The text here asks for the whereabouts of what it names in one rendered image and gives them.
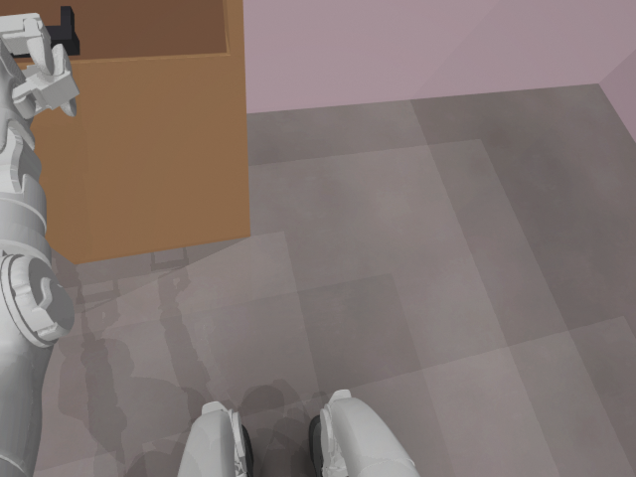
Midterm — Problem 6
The robot left hand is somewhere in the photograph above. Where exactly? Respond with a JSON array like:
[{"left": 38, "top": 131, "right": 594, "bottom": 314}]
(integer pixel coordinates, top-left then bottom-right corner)
[{"left": 0, "top": 13, "right": 80, "bottom": 128}]

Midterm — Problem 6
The right robot thigh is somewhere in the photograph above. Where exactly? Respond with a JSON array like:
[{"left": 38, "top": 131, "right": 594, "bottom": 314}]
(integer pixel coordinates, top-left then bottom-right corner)
[{"left": 320, "top": 397, "right": 420, "bottom": 477}]

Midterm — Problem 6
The robot thigh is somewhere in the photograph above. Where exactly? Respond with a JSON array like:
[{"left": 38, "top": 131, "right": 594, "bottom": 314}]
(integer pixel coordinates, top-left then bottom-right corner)
[
  {"left": 177, "top": 409, "right": 245, "bottom": 477},
  {"left": 320, "top": 397, "right": 420, "bottom": 477}
]

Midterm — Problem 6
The robot left upper arm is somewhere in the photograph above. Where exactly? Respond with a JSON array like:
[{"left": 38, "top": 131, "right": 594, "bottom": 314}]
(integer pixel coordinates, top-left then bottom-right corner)
[{"left": 0, "top": 254, "right": 75, "bottom": 477}]

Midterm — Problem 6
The cabinet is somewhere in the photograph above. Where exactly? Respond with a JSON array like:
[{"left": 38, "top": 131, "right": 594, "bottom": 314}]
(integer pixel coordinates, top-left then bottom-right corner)
[{"left": 16, "top": 0, "right": 250, "bottom": 264}]

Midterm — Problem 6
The left robot thigh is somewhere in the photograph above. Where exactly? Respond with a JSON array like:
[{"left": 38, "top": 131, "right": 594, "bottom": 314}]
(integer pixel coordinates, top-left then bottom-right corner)
[{"left": 177, "top": 409, "right": 245, "bottom": 477}]

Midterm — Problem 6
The robot left forearm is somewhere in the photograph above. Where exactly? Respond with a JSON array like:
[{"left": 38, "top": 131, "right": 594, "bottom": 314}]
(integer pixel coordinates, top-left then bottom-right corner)
[{"left": 0, "top": 107, "right": 52, "bottom": 269}]

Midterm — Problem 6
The drawer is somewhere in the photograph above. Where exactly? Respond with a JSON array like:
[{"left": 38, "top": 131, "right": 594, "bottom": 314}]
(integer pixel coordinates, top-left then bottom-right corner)
[{"left": 0, "top": 0, "right": 227, "bottom": 63}]

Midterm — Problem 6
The handle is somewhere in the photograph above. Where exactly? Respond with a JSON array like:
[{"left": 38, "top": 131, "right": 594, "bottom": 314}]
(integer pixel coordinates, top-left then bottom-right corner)
[{"left": 11, "top": 6, "right": 80, "bottom": 59}]

